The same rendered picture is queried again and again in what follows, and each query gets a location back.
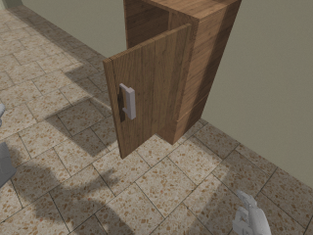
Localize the robot right hand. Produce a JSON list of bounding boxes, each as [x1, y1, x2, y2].
[[232, 190, 272, 235]]

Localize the cupboard door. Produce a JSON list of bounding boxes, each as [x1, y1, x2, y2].
[[103, 23, 192, 159]]

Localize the handle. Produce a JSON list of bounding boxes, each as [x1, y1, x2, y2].
[[119, 83, 136, 120]]

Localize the robot left hand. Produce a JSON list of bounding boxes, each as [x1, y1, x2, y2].
[[0, 103, 18, 188]]

